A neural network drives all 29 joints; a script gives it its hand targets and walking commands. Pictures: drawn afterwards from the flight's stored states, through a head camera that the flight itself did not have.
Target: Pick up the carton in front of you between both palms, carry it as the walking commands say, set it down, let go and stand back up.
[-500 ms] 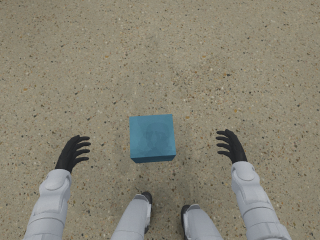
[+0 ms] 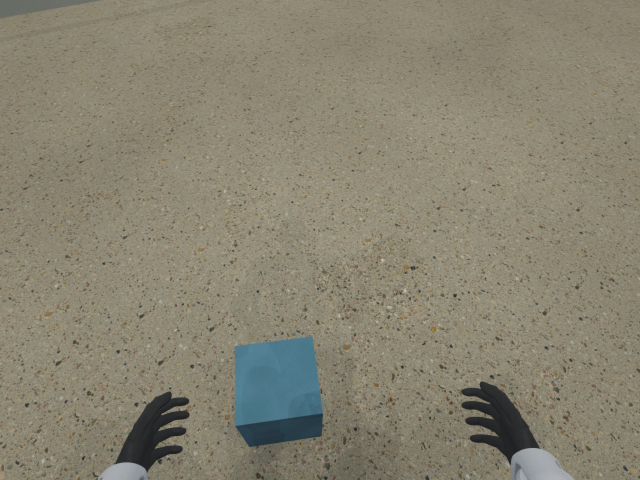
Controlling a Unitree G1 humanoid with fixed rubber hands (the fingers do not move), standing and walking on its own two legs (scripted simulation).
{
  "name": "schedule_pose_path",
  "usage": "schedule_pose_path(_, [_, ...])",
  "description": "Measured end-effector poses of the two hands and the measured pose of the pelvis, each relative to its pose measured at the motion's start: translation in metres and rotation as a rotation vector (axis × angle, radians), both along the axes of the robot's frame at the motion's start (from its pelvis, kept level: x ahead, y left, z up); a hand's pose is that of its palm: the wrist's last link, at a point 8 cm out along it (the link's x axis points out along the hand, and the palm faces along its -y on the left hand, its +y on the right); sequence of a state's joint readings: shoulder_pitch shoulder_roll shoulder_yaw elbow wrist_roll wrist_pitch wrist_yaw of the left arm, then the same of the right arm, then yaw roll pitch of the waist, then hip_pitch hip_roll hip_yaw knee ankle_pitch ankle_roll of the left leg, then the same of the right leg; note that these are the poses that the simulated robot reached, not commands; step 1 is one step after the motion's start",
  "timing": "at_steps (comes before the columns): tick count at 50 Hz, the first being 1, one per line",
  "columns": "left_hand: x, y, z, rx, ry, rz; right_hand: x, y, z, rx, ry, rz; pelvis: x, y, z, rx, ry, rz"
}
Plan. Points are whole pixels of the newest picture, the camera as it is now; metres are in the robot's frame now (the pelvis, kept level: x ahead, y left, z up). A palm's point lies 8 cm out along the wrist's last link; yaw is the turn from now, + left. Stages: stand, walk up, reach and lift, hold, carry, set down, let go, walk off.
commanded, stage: let go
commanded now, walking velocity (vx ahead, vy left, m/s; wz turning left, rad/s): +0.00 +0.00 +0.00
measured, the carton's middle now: (280, 393) +0.41 +0.11 -0.65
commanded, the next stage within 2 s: stand in 0.28 s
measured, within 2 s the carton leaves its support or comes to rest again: neither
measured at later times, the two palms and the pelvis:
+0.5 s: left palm out of the picture +0.14 +0.30 -0.09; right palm (538, 470) +0.13 -0.26 -0.08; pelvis +0.00 +0.02 -0.01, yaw -1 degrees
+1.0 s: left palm out of the picture +0.12 +0.33 -0.10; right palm out of the picture +0.11 -0.26 -0.09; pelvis +0.01 +0.04 +0.00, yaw -2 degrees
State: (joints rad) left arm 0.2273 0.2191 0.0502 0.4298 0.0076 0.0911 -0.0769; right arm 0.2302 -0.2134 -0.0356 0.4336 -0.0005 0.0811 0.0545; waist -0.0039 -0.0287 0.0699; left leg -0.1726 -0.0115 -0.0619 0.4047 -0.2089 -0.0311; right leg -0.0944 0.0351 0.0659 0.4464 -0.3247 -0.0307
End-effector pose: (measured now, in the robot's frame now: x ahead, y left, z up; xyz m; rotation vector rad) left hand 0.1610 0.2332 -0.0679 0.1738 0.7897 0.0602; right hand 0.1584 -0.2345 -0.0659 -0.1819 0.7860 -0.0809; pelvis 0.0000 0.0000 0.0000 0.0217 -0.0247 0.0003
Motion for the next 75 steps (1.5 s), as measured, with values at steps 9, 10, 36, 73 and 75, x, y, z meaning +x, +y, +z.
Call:
schedule_pose_path(9, [0.001,0.000,0.000,0.003,0.008,0.000,0.005,0.005,0.001,0.007,0.004,0.004,0.001,0.000,-0.001,-0.001,-0.039,-0.002])
schedule_pose_path(10, [0.000,0.002,0.000,0.012,0.014,0.003,0.005,0.006,0.001,0.006,0.000,-0.001,0.001,0.001,-0.001,-0.001,-0.038,0.000])
schedule_pose_path(36, [-0.026,0.084,-0.034,0.171,0.154,0.022,-0.033,-0.022,-0.018,-0.214,0.180,-0.096,0.008,0.037,-0.004,-0.022,0.021,-0.026])
schedule_pose_path(73, [-0.072,0.102,-0.037,0.211,0.281,0.046,-0.076,-0.036,-0.028,-0.211,0.304,-0.114,-0.008,0.037,0.003,-0.023,-0.013,-0.023])
schedule_pose_path(75, [-0.074,0.103,-0.037,0.212,0.286,0.048,-0.078,-0.036,-0.028,-0.212,0.309,-0.114,-0.009,0.037,0.003,-0.024,-0.013,-0.022])
